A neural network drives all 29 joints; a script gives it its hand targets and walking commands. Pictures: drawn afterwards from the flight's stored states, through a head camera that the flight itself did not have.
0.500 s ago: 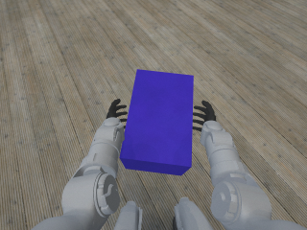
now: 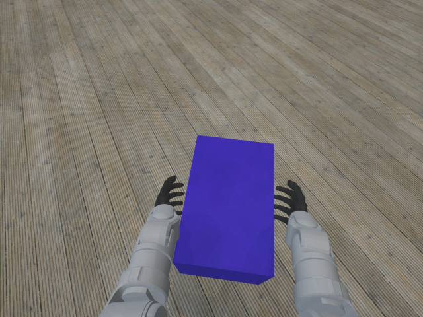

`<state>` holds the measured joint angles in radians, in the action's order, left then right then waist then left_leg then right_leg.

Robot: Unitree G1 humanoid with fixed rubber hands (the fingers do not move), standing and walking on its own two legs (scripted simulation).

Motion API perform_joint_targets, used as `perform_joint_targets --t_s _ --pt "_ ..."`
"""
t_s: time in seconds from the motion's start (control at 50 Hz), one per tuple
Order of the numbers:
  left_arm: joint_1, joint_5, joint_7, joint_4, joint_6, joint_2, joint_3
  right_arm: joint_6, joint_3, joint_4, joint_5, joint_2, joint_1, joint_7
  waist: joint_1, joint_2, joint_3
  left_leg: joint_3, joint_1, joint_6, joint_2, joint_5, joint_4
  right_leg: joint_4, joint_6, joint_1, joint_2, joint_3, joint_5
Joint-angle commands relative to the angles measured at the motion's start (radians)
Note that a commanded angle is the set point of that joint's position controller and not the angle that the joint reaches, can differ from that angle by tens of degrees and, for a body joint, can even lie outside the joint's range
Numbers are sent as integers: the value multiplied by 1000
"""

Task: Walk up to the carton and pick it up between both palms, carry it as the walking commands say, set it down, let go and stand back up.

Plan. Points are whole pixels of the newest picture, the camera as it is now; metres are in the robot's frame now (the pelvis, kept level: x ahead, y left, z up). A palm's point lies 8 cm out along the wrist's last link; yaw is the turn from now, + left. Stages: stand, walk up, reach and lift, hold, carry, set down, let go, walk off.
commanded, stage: reach and lift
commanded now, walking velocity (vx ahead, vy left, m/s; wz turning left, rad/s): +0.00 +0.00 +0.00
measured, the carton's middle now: (227, 208) +0.38 -0.04 -0.09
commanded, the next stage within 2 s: none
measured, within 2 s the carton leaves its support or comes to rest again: neither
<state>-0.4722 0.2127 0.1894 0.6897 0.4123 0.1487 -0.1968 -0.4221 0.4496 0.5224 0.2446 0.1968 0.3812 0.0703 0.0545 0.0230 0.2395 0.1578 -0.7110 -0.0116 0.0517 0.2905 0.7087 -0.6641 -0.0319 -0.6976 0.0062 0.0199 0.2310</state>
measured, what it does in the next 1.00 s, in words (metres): stands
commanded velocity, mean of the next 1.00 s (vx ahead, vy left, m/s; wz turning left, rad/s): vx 0.00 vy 0.00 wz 0.00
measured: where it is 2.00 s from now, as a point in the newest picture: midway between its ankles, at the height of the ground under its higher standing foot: outside the picture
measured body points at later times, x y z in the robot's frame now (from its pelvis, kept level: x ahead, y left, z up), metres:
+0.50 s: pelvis +0.00 +0.02 +0.02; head -0.04 +0.03 +0.47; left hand +0.34 +0.10 +0.05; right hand +0.29 -0.18 +0.05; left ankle +0.01 +0.12 -0.72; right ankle +0.01 -0.14 -0.72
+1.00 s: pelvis -0.02 +0.00 +0.02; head -0.10 +0.01 +0.47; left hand +0.29 +0.11 +0.06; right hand +0.27 -0.17 +0.08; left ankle +0.01 +0.12 -0.72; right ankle +0.01 -0.14 -0.72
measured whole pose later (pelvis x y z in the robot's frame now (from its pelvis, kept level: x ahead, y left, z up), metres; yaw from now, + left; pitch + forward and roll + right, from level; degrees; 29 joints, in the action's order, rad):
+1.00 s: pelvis -0.02 +0.00 +0.02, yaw -3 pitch -3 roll +1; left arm -0.41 0.24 0.16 0.59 0.69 0.19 -0.31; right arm -0.75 0.34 0.49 0.26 0.17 0.41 0.09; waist 0.03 -0.03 0.15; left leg 0.09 -0.18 0.02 0.05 0.20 0.43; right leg -0.44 -0.03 -0.21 -0.01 0.05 0.19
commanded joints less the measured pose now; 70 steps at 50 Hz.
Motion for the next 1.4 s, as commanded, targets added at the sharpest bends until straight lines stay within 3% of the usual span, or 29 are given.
perform_joint_targets --t_s 0.0,0.04,0.1,0.14,0.18,0.2,0.28,0.34,0.38,0.4,0.42,0.46,0.5,0.58,0.62,0.7,0.74,0.78,0.86,0.98,1.0,1.04,1.1,1.12,1.14,1.16,1.2,1.32,1.38 --pt "-584 -259 -434 -301 -53 1080 546 -27 -754 -175 -208 992 518 -274 121 -10 573 -45 384 -10 68 -494 -150 93 8 659 82 53 -681" --pt "-694 -260 -442 -309 -54 1079 553 -36 -789 -165 -227 1085 633 -283 88 -94 386 -61 338 38 47 -101 -213 137 -6 559 69 29 -223" --pt "-680 -153 -459 -105 -32 992 341 -74 -644 20 -144 1063 689 -291 45 -131 185 -108 249 73 60 117 -235 193 -11 537 72 10 119" --pt "-369 -66 -445 89 31 966 242 -113 -446 171 -57 933 421 -276 92 -56 -59 -75 217 72 41 -42 -244 181 -3 428 70 4 -127" --pt "-349 -168 -434 -92 54 1033 432 -112 -499 63 -116 932 307 -273 92 75 244 -57 474 -10 49 -549 -219 141 8 595 100 0 -634" --pt "-355 -232 -426 -171 67 1078 538 -122 -527 35 -155 953 267 -276 125 95 318 -33 593 -26 26 -722 -209 137 6 587 118 -7 -730" --pt "-502 -309 -413 -400 81 1202 732 -125 -756 -266 -254 1009 463 -301 124 171 601 -11 776 -50 16 -845 -213 159 24 675 119 -8 -672" --pt "-587 -288 -417 -347 76 1154 627 -162 -766 -290 -242 1004 624 -318 139 -24 423 -27 636 -20 15 -405 -252 174 -9 619 95 -12 -420" --pt "-648 -289 -427 -334 55 1139 514 -170 -876 -349 -269 1060 817 -321 43 -182 350 -67 535 30 28 -142 -282 195 -36 652 77 -5 -193" --pt "-651 -235 -434 -236 67 1067 396 -193 -810 -266 -231 1037 851 -331 6 -222 203 -71 475 43 28 7 -288 201 -39 571 75 -11 -8" --pt "-561 -236 -440 -190 82 1102 390 -203 -853 -288 -254 1054 852 -335 -29 -231 192 -67 498 61 14 26 -312 213 -37 596 69 -5 39" --pt "-604 -189 -454 -124 121 1060 295 -247 -680 -46 -172 1035 687 -345 -16 -152 54 -66 439 63 9 153 -349 236 -10 566 64 -12 168" --pt "-654 -177 -445 -142 163 1029 300 -256 -573 99 -151 1033 542 -330 4 26 4 -64 430 22 20 9 -370 242 24 590 53 -6 -45" --pt "-647 -274 -435 -365 200 1140 559 -266 -661 -95 -250 1071 501 -337 69 186 266 -48 749 -40 4 -497 -296 231 38 630 112 -25 -377" --pt "-637 -269 -431 -378 211 1123 570 -274 -662 -104 -238 1069 483 -336 60 153 283 -38 743 -44 8 -553 -297 247 37 666 118 -2 -425" --pt "-504 -252 -443 -258 223 1074 466 -295 -761 -230 -254 1071 638 -326 -22 -90 236 -53 672 -8 31 -435 -318 253 -4 731 101 12 -456" --pt "-480 -221 -452 -183 220 1039 363 -313 -775 -235 -230 1065 686 -322 -53 -223 157 -58 649 14 32 -288 -338 263 -30 727 85 15 -327" --pt "-591 -207 -455 -204 206 1000 298 -318 -756 -173 -220 1077 740 -326 -92 -248 96 -79 611 31 33 -160 -354 271 -32 697 77 27 -176" --pt "-788 -172 -462 -224 197 920 235 -316 -657 39 -201 1127 735 -333 -136 -155 3 -111 594 40 42 -30 -357 295 -10 604 58 42 15" --pt "-1005 -193 -486 -171 193 995 308 -240 -512 148 -190 1100 826 -338 -54 88 39 -106 577 10 21 163 -353 290 45 552 46 25 191" --pt "-1006 -209 -490 -170 184 1014 320 -231 -513 142 -187 1110 841 -341 -36 17 60 -102 586 11 14 136 -347 293 41 533 58 12 188" --pt "-1069 -237 -490 -182 167 1038 351 -208 -464 174 -188 1068 858 -352 -1 77 125 -54 606 -6 -23 184 -364 250 45 538 66 -2 146" --pt "-1013 -252 -479 -196 149 1102 374 -178 -503 52 -211 1049 902 -353 14 49 272 -32 608 -22 -40 42 -370 210 30 632 91 -19 -56" --pt "-977 -250 -472 -184 151 1092 359 -187 -504 96 -204 1070 848 -354 -1 -8 256 -49 613 -26 -28 -43 -356 231 30 628 93 -14 -79" --pt "-925 -235 -469 -177 162 1115 361 -181 -508 41 -227 1063 880 -353 -23 57 270 -51 600 -27 -17 -76 -351 230 35 648 99 -8 -107" --pt "-856 -228 -461 -144 173 1129 349 -191 -507 69 -205 1052 815 -351 -4 0 268 -42 617 -30 -21 -136 -345 232 36 642 100 0 -144" --pt "-704 -216 -451 -140 197 1096 337 -214 -557 17 -226 1041 755 -351 -60 10 219 -66 636 -28 3 -294 -340 254 33 686 100 9 -241" --pt "-520 -223 -444 -272 228 1099 404 -261 -646 -35 -231 1062 531 -339 -55 -12 342 -47 780 -37 20 -661 -316 255 14 760 118 34 -532" --pt "-434 -213 -442 -304 238 1043 405 -281 -723 -104 -256 1088 486 -330 -91 -31 303 -66 759 -25 34 -692 -328 274 -4 802 112 52 -616"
